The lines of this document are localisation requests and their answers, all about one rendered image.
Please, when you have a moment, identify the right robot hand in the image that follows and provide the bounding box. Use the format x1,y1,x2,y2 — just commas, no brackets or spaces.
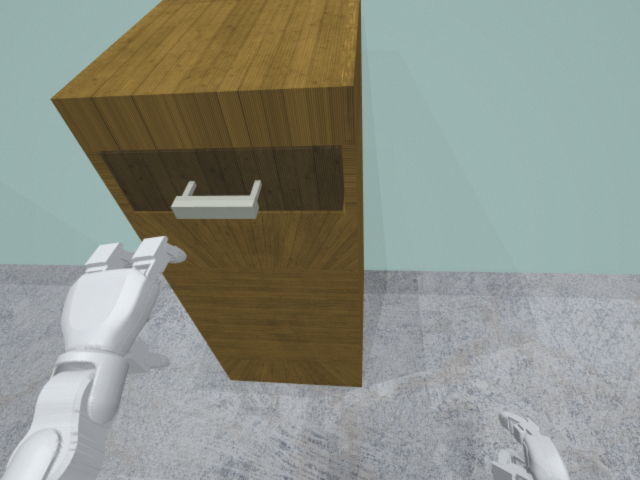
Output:
491,411,570,480

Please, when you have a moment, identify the cabinet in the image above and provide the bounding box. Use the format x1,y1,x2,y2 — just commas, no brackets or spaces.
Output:
51,0,364,387

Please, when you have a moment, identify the handle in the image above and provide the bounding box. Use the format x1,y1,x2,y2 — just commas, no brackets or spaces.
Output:
171,180,262,219

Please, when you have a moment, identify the drawer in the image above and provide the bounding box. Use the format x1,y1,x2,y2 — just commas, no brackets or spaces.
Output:
100,145,344,211

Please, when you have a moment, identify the robot left forearm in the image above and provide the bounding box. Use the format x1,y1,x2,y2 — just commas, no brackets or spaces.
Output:
1,349,129,480

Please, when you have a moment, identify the left robot hand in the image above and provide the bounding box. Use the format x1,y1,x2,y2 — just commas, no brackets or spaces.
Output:
61,236,187,374

